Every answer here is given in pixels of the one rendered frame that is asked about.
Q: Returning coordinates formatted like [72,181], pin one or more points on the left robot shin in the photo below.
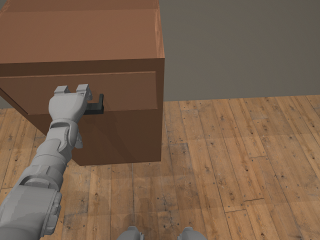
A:
[132,228]

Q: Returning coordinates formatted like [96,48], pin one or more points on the drawer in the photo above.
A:
[121,90]

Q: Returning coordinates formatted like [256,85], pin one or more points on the robot left thigh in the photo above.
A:
[131,235]

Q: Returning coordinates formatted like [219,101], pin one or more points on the left robot hand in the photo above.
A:
[70,106]

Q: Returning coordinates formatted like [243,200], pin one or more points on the cabinet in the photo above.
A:
[63,37]

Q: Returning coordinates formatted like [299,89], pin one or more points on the handle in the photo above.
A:
[95,108]

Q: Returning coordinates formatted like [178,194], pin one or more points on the robot left upper arm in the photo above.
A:
[30,213]

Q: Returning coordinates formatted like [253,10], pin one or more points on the robot left forearm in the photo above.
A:
[48,165]

